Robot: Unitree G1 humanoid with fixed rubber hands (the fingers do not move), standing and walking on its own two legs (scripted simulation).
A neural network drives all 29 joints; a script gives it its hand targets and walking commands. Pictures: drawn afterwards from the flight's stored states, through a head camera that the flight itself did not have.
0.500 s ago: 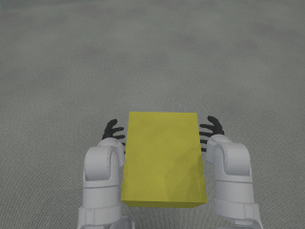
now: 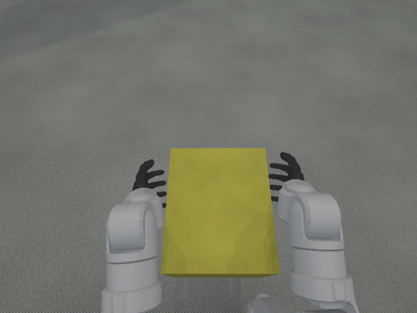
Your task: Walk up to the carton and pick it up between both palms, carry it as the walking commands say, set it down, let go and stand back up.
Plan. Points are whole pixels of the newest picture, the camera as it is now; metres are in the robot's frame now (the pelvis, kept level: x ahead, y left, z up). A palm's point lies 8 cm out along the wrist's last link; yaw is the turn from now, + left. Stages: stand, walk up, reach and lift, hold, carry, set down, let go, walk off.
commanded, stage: carry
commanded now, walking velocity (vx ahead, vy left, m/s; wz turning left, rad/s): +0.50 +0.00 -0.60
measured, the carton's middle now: (217, 216) +0.31 +0.00 -0.02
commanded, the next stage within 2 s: none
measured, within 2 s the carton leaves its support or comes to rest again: neither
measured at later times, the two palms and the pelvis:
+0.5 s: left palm (196, 93) +0.64 +0.04 +0.04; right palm (295, 99) +0.61 -0.22 +0.04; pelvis +0.31 -0.05 -0.01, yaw -7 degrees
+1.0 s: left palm (206, 58) +0.79 +0.01 +0.05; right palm (296, 66) +0.74 -0.26 +0.06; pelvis +0.48 -0.06 -0.02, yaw -12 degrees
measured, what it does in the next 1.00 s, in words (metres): walks ahead: right foot, then left foot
